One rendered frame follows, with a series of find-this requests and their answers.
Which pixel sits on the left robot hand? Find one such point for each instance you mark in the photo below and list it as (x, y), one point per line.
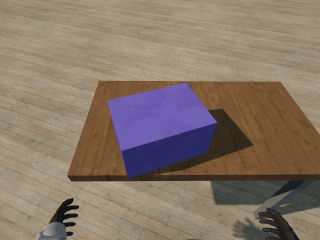
(60, 215)

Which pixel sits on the table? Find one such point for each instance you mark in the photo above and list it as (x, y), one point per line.
(261, 135)

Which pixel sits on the right robot hand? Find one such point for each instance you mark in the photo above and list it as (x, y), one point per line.
(284, 231)

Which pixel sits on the carton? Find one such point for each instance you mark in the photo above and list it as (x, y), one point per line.
(160, 127)

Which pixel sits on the robot left forearm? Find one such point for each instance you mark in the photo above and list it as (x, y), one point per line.
(53, 231)

